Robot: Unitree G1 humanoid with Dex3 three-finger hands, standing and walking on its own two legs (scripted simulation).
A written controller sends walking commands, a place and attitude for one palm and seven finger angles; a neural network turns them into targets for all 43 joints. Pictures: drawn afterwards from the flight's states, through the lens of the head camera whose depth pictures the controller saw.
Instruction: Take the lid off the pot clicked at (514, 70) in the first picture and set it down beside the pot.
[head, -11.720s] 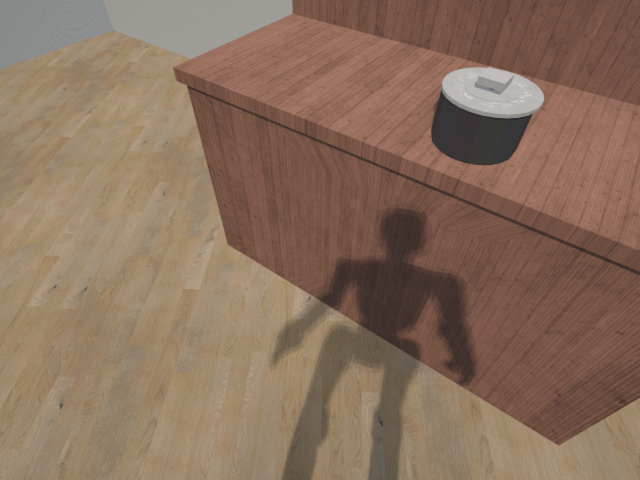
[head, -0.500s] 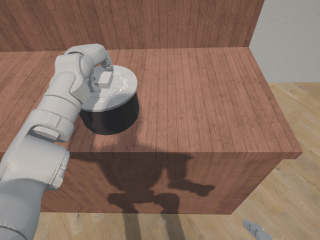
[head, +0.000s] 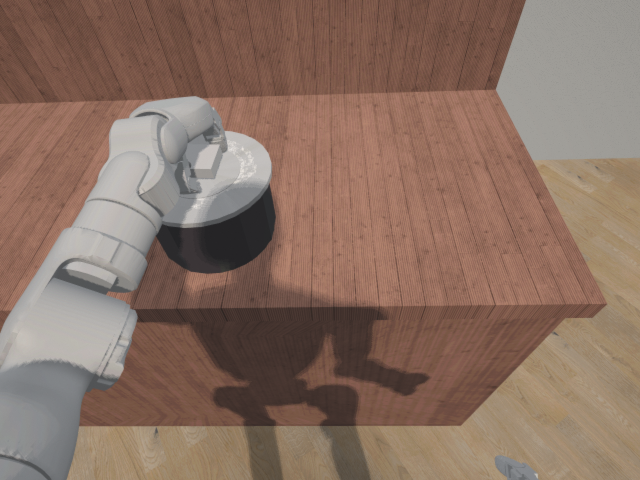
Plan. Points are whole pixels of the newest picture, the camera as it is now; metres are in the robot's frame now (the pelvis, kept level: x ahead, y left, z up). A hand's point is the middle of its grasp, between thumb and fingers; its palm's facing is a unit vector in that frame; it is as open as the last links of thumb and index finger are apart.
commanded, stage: close the fingers and squeeze the knob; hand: left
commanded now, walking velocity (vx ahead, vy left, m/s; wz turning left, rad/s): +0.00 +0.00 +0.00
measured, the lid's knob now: (198, 160) +0.50 +0.15 +0.14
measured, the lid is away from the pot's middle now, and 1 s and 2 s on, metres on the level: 0.00 0.01 0.01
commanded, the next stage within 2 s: lift the lid straight up in 1.14 s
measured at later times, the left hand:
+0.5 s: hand (189, 164) +0.47 +0.15 +0.16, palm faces -0.35 -0.05 -0.93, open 8.8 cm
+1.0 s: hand (189, 165) +0.46 +0.15 +0.16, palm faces -0.35 -0.06 -0.93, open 8.8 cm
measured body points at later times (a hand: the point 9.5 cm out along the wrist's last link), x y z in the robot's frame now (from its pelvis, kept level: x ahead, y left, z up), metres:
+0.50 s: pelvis +0.00 +0.00 +0.00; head +0.04 -0.03 +0.45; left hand +0.48 +0.15 +0.21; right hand +0.11 -0.26 -0.13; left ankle -0.01 +0.11 -0.74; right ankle -0.02 -0.13 -0.74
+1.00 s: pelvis +0.00 +0.00 +0.00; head +0.04 -0.02 +0.45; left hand +0.48 +0.15 +0.21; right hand +0.11 -0.26 -0.12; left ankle -0.01 +0.11 -0.74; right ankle -0.02 -0.13 -0.74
